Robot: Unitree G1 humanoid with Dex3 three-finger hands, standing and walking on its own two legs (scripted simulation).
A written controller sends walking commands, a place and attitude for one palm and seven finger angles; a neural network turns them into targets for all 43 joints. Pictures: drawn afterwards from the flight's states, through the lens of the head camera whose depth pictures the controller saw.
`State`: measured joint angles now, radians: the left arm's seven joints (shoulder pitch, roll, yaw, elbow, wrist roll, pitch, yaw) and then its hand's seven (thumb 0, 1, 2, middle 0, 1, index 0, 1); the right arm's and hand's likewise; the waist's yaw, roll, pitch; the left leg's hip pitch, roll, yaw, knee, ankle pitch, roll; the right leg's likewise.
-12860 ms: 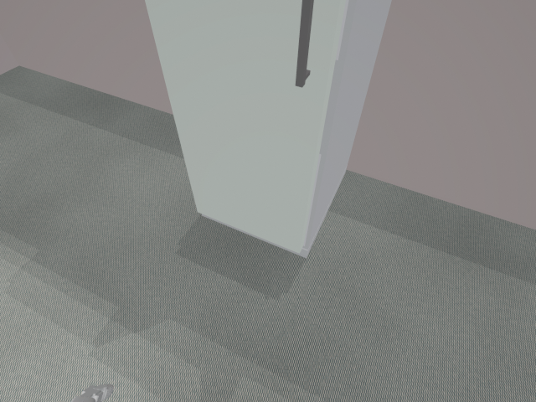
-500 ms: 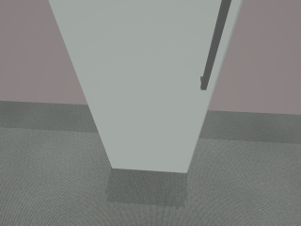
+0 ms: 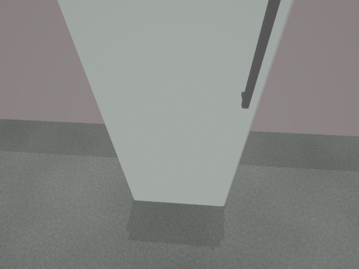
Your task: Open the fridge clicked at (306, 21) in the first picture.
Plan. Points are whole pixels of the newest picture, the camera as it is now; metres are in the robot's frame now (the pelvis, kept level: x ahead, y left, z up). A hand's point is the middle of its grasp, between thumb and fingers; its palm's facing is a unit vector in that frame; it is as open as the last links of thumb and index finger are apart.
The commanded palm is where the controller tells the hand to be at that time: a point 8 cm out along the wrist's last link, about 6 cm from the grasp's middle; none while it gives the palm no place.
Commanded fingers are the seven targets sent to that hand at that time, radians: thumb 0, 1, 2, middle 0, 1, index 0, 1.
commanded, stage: look again from close up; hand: right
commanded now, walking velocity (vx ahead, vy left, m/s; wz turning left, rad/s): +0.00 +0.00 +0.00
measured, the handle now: (262, 35) +0.53 -0.15 +0.27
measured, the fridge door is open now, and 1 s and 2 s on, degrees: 0 0 0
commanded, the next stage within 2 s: shuffle to correct the standing spot in 1.98 s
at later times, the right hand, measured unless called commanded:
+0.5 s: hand out of the picture -0.01 -0.17 -0.18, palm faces +0.02 +0.98 -0.17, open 7.4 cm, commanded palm none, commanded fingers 0.00 -0.90 -0.90 0.20 0.30 0.20 0.30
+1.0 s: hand out of the picture +0.00 -0.17 -0.18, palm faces +0.03 +0.98 -0.18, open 7.4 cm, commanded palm none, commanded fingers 0.00 -0.90 -0.90 0.20 0.30 0.20 0.30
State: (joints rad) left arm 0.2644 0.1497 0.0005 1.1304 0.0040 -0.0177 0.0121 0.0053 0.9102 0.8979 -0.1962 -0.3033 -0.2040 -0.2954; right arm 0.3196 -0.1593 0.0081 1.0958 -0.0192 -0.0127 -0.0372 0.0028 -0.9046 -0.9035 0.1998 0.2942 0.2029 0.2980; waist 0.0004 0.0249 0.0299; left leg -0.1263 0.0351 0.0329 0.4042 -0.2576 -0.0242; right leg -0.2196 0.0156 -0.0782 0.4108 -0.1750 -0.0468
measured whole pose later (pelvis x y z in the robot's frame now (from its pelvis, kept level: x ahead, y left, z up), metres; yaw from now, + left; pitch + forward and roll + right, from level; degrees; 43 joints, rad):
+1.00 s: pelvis +0.01 +0.00 +0.00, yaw +0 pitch -1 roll +0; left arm 0.26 0.15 0.00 1.14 0.00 -0.02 0.02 0.01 0.91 0.90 -0.20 -0.30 -0.20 -0.30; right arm 0.31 -0.17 0.00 1.11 -0.02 -0.01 -0.04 0.00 -0.90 -0.90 0.20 0.29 0.20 0.30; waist 0.00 0.03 0.03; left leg -0.10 0.04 0.04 0.39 -0.27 -0.02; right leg -0.20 0.02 -0.07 0.40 -0.18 -0.04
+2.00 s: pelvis +0.01 +0.01 +0.00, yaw -1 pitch -1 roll +0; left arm 0.25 0.16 0.00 1.14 0.00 -0.02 0.02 0.01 0.91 0.90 -0.20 -0.30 -0.20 -0.30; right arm 0.30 -0.17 0.00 1.12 -0.02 -0.01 -0.03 0.00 -0.90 -0.90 0.20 0.29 0.20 0.30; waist -0.01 0.02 0.03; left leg -0.10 0.03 0.05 0.39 -0.27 -0.01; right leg -0.20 0.01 -0.06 0.40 -0.19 -0.03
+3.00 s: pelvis +0.09 +0.04 -0.02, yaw -3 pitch -1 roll +0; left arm 0.21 0.16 0.06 1.06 0.01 0.02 0.03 0.01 0.92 0.90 -0.20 -0.30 -0.20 -0.30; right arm 0.18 -0.18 -0.05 1.01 -0.03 0.00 -0.04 0.00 -0.91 -0.90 0.20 0.29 0.20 0.30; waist 0.02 -0.02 0.08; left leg -0.31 0.05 0.10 0.63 -0.30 0.01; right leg -0.25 -0.04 -0.10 0.69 -0.45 0.00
